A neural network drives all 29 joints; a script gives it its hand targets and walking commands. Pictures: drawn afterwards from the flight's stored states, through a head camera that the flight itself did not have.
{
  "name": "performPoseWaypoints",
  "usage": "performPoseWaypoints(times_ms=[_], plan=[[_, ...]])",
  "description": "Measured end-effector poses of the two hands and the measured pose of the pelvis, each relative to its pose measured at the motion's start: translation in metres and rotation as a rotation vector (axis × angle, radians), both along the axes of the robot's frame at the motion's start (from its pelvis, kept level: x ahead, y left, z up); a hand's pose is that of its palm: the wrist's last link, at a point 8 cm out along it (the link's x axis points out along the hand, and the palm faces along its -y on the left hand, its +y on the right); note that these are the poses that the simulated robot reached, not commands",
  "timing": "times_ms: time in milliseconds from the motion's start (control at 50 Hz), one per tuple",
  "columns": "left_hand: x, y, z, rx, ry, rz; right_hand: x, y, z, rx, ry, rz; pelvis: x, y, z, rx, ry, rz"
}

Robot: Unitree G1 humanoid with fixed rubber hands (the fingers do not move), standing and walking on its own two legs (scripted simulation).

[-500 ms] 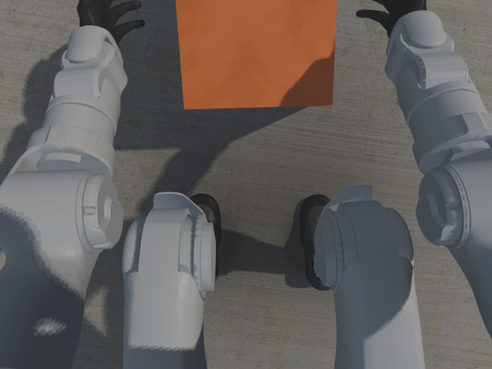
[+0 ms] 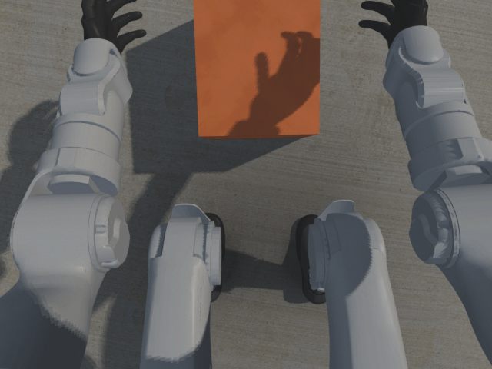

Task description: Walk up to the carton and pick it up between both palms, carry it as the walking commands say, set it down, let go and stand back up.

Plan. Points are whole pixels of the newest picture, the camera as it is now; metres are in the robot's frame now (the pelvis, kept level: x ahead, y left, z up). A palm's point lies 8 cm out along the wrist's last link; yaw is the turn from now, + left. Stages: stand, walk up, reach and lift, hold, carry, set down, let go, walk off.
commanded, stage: set down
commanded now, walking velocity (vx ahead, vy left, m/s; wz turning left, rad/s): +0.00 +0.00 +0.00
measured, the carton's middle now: (256, 67) +0.55 +0.01 -0.34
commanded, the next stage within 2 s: let go in 1.04 s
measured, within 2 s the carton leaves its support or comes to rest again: neither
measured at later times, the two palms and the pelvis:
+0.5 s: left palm out of the picture +0.52 +0.21 +0.01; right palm out of the picture +0.53 -0.18 +0.01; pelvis +0.03 +0.00 +0.12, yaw +0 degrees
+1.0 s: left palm out of the picture +0.52 +0.22 +0.14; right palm out of the picture +0.53 -0.17 +0.14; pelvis +0.05 +0.00 +0.25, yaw +0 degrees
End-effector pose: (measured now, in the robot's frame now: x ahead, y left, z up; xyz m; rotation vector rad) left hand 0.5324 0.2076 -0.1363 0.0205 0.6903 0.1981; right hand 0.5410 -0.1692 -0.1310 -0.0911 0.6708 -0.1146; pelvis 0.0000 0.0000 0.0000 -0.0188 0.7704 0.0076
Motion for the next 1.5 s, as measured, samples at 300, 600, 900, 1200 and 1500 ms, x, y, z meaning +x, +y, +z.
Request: performPoseWaypoints(times_ms=[300,600,900,1200,1500], plan=[[-0.006,0.000,0.080,0.005,-0.001,-0.020,0.001,-0.001,0.082,0.010,-0.019,0.010,0.021,0.003,0.071,0.001,0.096,-0.004],[-0.007,0.007,0.179,-0.005,-0.019,-0.020,-0.003,-0.011,0.180,0.003,-0.032,0.011,0.030,0.001,0.146,0.003,0.085,-0.003],[-0.013,0.006,0.253,-0.001,-0.013,-0.045,-0.007,-0.004,0.256,-0.001,-0.017,0.028,0.049,0.004,0.225,-0.003,0.071,0.001],[-0.035,0.002,0.277,0.059,0.034,-0.082,-0.027,-0.012,0.281,-0.072,0.028,0.059,0.060,0.001,0.266,0.003,0.040,0.009],[-0.140,0.018,0.354,0.091,0.110,-0.130,-0.135,-0.045,0.351,-0.083,0.112,0.096,0.095,-0.008,0.321,0.018,-0.222,0.015]])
